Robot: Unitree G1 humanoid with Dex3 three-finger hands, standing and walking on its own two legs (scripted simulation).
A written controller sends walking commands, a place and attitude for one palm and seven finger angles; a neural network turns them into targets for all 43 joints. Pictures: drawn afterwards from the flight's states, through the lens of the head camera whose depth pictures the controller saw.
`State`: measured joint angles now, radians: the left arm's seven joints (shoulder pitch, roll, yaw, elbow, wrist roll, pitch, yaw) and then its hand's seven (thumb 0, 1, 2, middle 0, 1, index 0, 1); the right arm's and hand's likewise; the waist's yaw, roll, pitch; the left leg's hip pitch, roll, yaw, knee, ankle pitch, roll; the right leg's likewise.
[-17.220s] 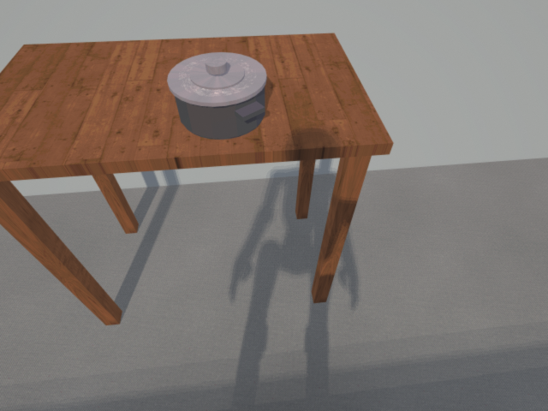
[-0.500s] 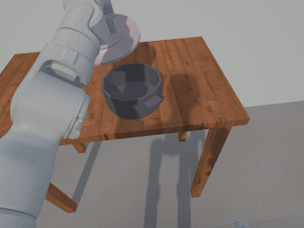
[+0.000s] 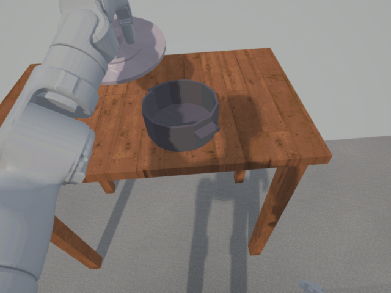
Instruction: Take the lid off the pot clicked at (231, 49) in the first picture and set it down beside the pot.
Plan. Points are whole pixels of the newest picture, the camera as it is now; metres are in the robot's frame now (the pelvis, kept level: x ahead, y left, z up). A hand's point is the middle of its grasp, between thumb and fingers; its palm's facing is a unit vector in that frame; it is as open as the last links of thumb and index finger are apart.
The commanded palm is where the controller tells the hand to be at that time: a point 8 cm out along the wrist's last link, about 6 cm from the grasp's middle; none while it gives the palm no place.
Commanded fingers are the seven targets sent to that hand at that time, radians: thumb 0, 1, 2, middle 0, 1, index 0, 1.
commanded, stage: move the lid sideways beside the pot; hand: left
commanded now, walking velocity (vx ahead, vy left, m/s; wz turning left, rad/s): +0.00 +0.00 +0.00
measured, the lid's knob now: (112, 36) +0.52 +0.14 +0.28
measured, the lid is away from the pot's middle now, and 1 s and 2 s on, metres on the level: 0.11 0.24 0.23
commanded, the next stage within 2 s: lower the lid onto the table in 1.16 s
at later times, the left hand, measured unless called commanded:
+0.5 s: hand (78, 42) +0.48 +0.19 +0.29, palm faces -0.19 -0.09 -0.98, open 5.9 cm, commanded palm +0.47 +0.19 +0.36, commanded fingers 0.00 0.69 1.01 -0.76 -1.14 -0.96 -1.12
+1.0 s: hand (43, 47) +0.48 +0.26 +0.29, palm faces -0.19 -0.09 -0.98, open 5.8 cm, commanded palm +0.46 +0.25 +0.36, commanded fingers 0.00 0.69 1.01 -0.76 -1.14 -0.96 -1.12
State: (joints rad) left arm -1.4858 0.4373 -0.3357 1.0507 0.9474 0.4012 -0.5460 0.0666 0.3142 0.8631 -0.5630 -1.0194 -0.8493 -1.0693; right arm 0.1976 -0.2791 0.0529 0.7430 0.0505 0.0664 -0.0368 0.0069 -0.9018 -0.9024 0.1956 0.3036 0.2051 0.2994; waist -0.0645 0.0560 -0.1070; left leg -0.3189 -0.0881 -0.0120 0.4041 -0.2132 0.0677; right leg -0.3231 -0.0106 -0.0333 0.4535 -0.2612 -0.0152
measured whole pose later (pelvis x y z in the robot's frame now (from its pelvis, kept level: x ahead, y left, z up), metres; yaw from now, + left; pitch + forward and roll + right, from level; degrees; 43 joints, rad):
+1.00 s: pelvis +0.00 +0.01 +0.00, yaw +0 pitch +9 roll -1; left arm -1.42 0.70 -0.25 1.04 0.99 0.30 -0.58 0.07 0.32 0.86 -0.56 -1.02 -0.85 -1.08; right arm 0.21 -0.29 0.05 0.71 0.07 0.13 -0.05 0.01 -0.90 -0.90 0.20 0.30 0.21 0.30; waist -0.08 0.05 -0.08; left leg -0.36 -0.08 -0.02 0.45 -0.24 0.07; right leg -0.34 0.00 -0.04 0.44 -0.26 -0.01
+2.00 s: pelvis +0.00 +0.01 +0.00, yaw +0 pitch +8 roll -1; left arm -1.28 0.65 -0.23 0.98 0.95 0.32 -0.57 0.07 0.32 0.86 -0.56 -1.02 -0.86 -1.08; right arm 0.22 -0.30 0.05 0.70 0.07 0.12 -0.04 0.01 -0.90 -0.90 0.20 0.30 0.21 0.30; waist -0.07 0.05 -0.08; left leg -0.36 -0.09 -0.02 0.46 -0.24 0.08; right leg -0.33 -0.01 -0.04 0.45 -0.26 0.00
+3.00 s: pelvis +0.00 +0.01 +0.00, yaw -1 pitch +9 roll -1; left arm -1.20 0.64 -0.19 1.10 0.94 0.20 -0.51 0.07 0.33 0.86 -0.56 -1.02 -0.86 -1.09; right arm 0.24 -0.29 0.04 0.69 0.07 0.15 -0.05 0.01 -0.90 -0.90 0.20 0.30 0.21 0.30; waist -0.10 0.04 -0.07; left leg -0.39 -0.08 -0.01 0.49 -0.26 0.09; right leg -0.36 0.00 -0.03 0.46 -0.26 0.00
